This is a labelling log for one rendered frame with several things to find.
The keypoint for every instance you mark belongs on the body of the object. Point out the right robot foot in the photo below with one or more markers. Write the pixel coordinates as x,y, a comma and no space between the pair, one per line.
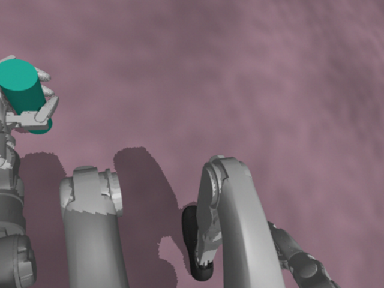
190,230

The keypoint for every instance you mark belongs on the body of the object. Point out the left robot arm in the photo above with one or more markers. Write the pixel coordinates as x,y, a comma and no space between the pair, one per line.
18,267

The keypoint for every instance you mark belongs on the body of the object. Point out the left robot hand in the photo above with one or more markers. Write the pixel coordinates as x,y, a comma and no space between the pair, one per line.
29,120

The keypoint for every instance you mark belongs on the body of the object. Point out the right robot hand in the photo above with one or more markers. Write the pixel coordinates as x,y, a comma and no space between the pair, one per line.
285,245

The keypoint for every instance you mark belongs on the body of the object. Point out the can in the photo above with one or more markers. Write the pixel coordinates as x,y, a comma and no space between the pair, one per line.
21,85

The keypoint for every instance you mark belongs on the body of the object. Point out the right robot arm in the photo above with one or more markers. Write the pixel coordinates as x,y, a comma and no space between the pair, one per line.
309,272

